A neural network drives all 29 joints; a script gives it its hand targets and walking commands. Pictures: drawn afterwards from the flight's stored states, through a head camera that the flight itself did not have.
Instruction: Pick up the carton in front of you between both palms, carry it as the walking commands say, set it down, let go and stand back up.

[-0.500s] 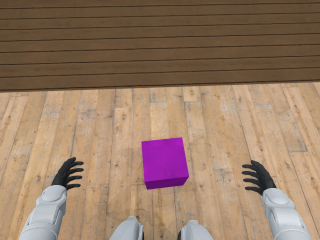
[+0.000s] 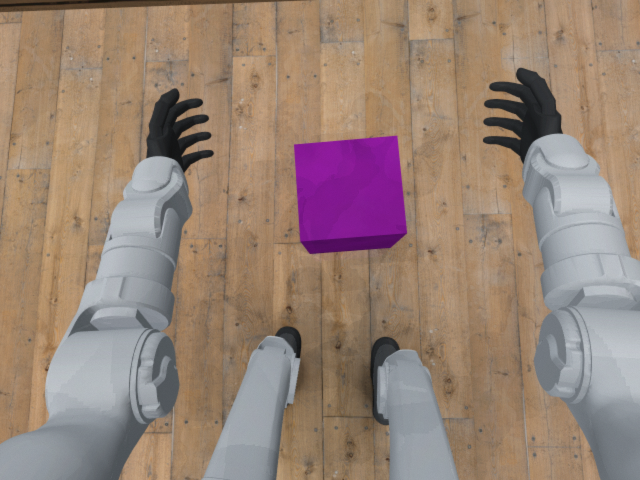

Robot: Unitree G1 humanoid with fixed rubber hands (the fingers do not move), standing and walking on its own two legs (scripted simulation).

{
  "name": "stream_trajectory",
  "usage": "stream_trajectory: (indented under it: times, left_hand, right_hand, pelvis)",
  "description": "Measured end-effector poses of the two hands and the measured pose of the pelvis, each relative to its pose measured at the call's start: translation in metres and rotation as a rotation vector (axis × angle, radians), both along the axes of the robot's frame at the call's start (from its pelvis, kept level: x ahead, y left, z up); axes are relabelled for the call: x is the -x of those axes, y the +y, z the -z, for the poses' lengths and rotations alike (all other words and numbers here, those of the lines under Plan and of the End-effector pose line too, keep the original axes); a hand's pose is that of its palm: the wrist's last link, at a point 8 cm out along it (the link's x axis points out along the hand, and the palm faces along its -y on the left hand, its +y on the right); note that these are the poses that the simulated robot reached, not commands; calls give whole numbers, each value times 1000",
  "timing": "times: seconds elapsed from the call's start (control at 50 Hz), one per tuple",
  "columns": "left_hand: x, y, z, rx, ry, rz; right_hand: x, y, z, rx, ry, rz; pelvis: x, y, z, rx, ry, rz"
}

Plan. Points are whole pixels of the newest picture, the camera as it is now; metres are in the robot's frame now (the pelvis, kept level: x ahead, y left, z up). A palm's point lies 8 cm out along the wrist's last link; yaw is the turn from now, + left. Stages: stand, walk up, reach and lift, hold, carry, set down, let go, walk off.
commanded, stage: reach and lift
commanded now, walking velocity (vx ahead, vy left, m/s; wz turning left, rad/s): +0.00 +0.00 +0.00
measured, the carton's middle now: (348, 202) +0.54 +0.02 -0.53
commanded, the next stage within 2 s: none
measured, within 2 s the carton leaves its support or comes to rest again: leaves its support in 1.90 s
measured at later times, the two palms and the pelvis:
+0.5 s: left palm (231, 167) +0.50 +0.20 -0.23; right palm (464, 146) +0.57 -0.15 -0.24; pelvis +0.04 +0.00 -0.06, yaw +3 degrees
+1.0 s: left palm (261, 190) +0.52 +0.19 -0.42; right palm (448, 186) +0.56 -0.18 -0.41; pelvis -0.02 +0.00 -0.24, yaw +3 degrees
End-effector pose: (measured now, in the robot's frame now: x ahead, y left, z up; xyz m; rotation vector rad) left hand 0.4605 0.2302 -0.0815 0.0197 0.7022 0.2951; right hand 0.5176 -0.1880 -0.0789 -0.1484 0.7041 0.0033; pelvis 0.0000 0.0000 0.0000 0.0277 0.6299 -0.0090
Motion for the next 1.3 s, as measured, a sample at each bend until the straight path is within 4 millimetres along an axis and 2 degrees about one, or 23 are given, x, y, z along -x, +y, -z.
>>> stream_trajectory:
  times: [0.08,0.16,0.24,0.34,0.42,0.52,0.58,0.7,0.74,0.8,0.84,0.9,0.98,1.02,1.08,1.18,1.24,1.3]
  left_hand:
    - [-25,-9,8,21,-24,-11]
    - [-51,-18,17,35,-50,-15]
    - [-66,-22,33,19,-50,-12]
    - [-63,-22,64,7,-18,-13]
    - [-55,-25,101,13,15,-6]
    - [-42,-25,163,34,59,-26]
    - [-42,-19,197,30,41,-56]
    - [-52,-2,257,-13,1,-37]
    - [-46,-7,280,4,13,-27]
    - [-26,-26,318,33,69,1]
    - [-19,-34,331,39,64,10]
    - [-26,-35,339,25,41,39]
    - [-53,-36,335,15,-13,63]
    - [-59,-36,337,17,-20,57]
    - [-54,-36,349,25,12,58]
    - [-27,-24,381,69,76,24]
    - [-22,-14,398,45,95,20]
    - [-31,-10,401,9,82,42]
  right_hand:
    - [-27,9,6,-32,-15,-1]
    - [-53,15,17,-46,-28,-13]
    - [-69,15,36,-34,-26,-26]
    - [-72,17,71,-41,0,-33]
    - [-67,25,106,-53,9,-22]
    - [-48,37,173,-41,58,-10]
    - [-45,42,212,-36,56,-9]
    - [-57,38,272,-13,-17,-17]
    - [-51,34,296,-16,-10,-9]
    - [-32,31,332,-28,25,4]
    - [-23,28,341,-51,5,26]
    - [-18,21,344,-57,0,35]
    - [-35,10,337,-4,-39,36]
    - [-43,9,336,9,-55,32]
    - [-40,16,351,-26,-9,23]
    - [-18,41,394,-45,107,-45]
    - [-21,52,404,-48,73,-47]
    - [-29,49,407,-57,43,-13]
  pelvis:
    - [11,0,10,-1,32,3]
    - [13,-1,16,-4,72,5]
    - [2,-1,17,-11,123,6]
    - [-23,-2,22,-19,202,7]
    - [-38,-3,36,-22,285,-5]
    - [-45,-4,65,-17,371,-31]
    - [-45,-4,92,-17,399,-39]
    - [-39,-2,154,-14,406,-56]
    - [-33,-1,166,-12,407,-55]
    - [-24,0,182,-28,398,-41]
    - [-18,0,194,-34,367,-28]
    - [-6,-1,211,-31,310,-17]
    - [13,0,236,-26,234,-24]
    - [21,1,246,-27,187,-23]
    - [30,3,263,-30,119,-24]
    - [38,1,283,-32,23,-30]
    - [40,1,287,-30,-27,-25]
    - [38,3,289,-23,-36,-32]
